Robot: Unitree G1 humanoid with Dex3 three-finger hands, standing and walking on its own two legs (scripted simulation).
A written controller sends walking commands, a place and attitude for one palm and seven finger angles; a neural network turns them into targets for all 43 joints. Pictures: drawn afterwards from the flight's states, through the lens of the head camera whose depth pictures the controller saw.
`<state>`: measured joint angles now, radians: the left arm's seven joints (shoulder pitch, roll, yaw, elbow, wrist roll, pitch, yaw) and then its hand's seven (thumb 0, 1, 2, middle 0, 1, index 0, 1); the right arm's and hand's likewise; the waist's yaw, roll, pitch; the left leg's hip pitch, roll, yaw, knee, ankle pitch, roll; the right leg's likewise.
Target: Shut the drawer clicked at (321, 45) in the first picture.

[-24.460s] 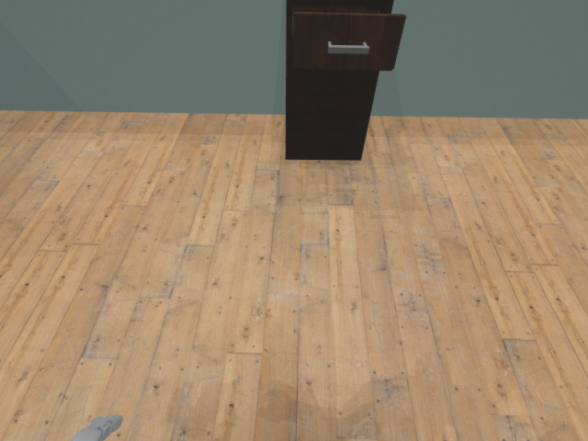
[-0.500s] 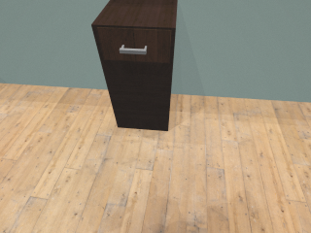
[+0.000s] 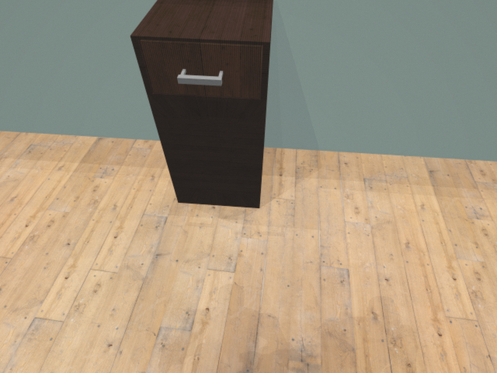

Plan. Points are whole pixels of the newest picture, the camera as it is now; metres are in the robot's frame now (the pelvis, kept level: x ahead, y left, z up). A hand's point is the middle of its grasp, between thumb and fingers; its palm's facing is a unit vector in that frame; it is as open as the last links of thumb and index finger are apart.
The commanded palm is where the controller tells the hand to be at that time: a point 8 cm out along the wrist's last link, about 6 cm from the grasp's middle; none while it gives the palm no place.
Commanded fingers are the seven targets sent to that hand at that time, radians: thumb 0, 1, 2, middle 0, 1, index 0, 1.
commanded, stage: look to check the result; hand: left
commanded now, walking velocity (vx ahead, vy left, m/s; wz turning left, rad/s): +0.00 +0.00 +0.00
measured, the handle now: (201, 76) +0.95 +0.20 -0.04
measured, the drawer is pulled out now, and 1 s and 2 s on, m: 0.00 0.00 0.00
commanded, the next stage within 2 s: stand and wait in 0.36 s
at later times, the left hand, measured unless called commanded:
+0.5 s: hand out of the picture +0.06 +0.21 -0.17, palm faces +0.00 -0.96 -0.28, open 7.4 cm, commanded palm none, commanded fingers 0.00 0.90 0.90 -0.20 -0.30 -0.20 -0.30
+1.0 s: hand out of the picture +0.07 +0.22 -0.16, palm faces -0.01 -0.95 -0.30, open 7.4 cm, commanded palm none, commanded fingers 0.00 0.90 0.90 -0.20 -0.30 -0.20 -0.30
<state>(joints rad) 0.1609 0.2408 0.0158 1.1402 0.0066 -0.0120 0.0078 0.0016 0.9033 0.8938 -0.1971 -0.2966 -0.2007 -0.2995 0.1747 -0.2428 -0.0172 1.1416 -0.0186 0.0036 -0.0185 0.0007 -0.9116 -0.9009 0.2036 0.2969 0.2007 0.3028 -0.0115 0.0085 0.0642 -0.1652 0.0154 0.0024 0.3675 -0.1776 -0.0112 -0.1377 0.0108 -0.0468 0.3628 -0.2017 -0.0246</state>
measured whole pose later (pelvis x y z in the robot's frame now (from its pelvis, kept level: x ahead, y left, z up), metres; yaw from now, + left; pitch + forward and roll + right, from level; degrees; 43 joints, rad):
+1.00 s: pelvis +0.01 -0.01 +0.00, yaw -1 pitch -1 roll +0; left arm 0.15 0.27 0.02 1.14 0.01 -0.02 0.01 0.00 0.90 0.89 -0.20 -0.30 -0.20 -0.30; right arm 0.16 -0.27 -0.01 1.15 -0.02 0.00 -0.02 0.00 -0.91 -0.90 0.20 0.30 0.20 0.30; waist -0.01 0.01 0.05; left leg -0.12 0.02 0.01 0.32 -0.18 -0.02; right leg -0.10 0.02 -0.04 0.33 -0.21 -0.03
